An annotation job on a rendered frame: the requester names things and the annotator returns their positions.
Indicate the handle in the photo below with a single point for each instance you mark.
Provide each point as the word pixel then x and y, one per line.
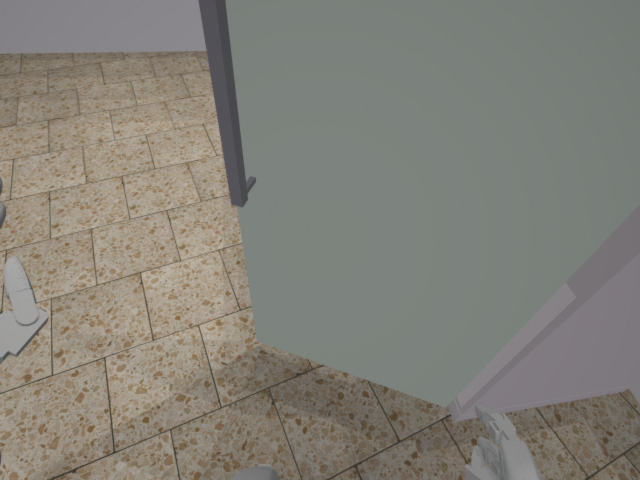
pixel 217 40

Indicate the left robot hand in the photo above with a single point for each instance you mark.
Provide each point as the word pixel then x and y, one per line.
pixel 18 328

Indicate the right robot hand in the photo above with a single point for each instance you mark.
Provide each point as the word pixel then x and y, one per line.
pixel 511 460

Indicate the fridge door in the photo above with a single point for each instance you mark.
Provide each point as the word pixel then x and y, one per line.
pixel 429 173

